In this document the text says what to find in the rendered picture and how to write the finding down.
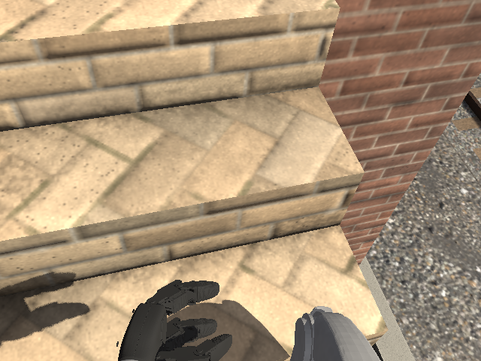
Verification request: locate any right robot thigh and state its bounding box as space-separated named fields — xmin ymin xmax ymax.
xmin=294 ymin=311 xmax=381 ymax=361

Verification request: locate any robot left hand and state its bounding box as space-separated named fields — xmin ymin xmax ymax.
xmin=116 ymin=280 xmax=232 ymax=361

